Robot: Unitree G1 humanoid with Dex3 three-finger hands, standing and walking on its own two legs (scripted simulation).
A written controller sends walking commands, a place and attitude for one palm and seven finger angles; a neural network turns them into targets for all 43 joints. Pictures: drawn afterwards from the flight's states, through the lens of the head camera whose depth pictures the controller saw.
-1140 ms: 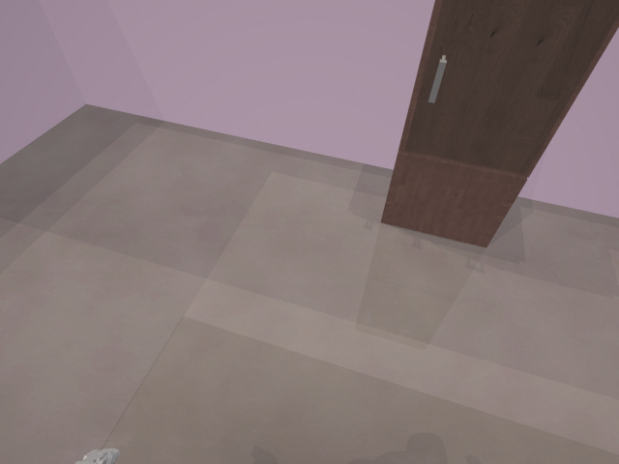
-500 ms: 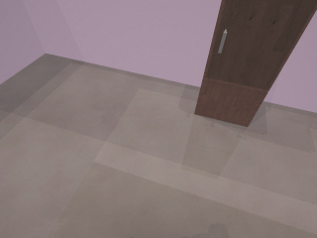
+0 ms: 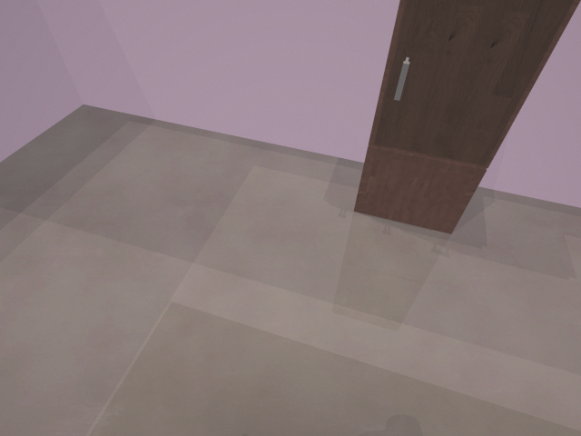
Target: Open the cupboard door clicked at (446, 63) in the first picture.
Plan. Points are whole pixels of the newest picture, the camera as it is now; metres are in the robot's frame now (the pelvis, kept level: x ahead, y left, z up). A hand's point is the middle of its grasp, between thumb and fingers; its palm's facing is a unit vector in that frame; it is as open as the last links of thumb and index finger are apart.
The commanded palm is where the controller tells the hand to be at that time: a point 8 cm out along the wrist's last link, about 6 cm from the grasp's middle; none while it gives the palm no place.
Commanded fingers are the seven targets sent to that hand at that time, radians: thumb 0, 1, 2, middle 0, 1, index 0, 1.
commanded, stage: look at it before walking up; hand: left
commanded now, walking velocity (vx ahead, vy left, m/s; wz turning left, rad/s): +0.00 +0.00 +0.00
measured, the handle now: (402, 78) +1.21 -0.31 -0.06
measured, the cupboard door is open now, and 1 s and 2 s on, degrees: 0 0 0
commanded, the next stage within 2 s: walk to a spot facing it in 0.30 s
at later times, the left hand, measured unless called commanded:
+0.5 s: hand out of the picture +0.07 +0.25 -0.16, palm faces -0.01 -0.94 -0.34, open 7.4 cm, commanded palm none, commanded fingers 0.00 0.90 0.90 -0.20 -0.30 -0.20 -0.30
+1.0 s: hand out of the picture +0.05 +0.16 -0.16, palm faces -0.17 -0.96 -0.22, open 7.4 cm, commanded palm none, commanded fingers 0.00 0.90 0.90 -0.20 -0.30 -0.20 -0.30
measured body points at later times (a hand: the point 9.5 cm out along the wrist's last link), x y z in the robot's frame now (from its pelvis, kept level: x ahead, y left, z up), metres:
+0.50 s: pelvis +0.00 +0.00 +0.00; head +0.01 +0.00 +0.45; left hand +0.07 +0.29 -0.13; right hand +0.08 -0.30 -0.13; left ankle +0.01 +0.13 -0.74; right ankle +0.01 -0.12 -0.74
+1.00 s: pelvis +0.02 -0.03 +0.00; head +0.04 -0.04 +0.45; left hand +0.06 +0.21 -0.15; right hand +0.03 -0.29 -0.15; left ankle +0.05 +0.12 -0.67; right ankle -0.01 -0.10 -0.74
